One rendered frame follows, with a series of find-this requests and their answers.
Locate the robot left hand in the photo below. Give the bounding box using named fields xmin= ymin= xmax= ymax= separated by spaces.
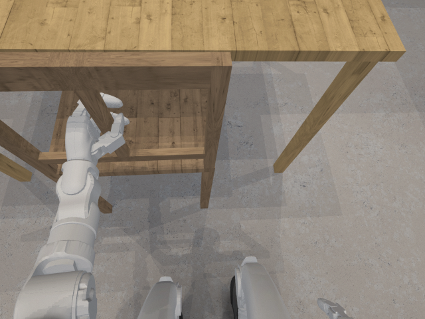
xmin=65 ymin=92 xmax=129 ymax=166

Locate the robot left forearm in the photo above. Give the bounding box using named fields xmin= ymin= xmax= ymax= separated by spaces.
xmin=13 ymin=159 xmax=101 ymax=319

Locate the table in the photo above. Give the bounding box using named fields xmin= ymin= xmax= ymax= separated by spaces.
xmin=0 ymin=0 xmax=406 ymax=182

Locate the left robot upper arm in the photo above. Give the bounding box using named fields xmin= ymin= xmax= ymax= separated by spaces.
xmin=16 ymin=270 xmax=97 ymax=319

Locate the chair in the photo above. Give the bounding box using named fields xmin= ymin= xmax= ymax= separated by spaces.
xmin=0 ymin=52 xmax=232 ymax=214

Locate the robot right thigh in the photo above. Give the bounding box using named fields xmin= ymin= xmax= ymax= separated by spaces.
xmin=234 ymin=263 xmax=291 ymax=319

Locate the right robot shin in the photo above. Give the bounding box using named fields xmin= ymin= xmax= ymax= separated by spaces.
xmin=237 ymin=257 xmax=257 ymax=319

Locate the robot right hand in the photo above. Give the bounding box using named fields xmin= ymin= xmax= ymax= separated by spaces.
xmin=317 ymin=298 xmax=354 ymax=319

